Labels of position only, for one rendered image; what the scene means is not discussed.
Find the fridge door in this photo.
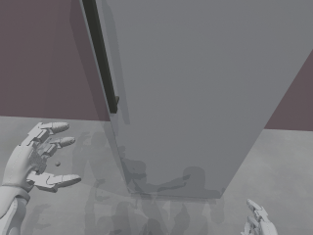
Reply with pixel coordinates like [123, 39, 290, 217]
[79, 0, 313, 199]

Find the robot left forearm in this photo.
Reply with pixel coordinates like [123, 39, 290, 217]
[0, 185, 30, 235]

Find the robot right hand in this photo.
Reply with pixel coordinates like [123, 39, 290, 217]
[241, 199, 278, 235]

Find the robot left hand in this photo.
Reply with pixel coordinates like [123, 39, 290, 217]
[2, 121, 82, 193]

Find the handle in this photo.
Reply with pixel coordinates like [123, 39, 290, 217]
[82, 0, 119, 114]

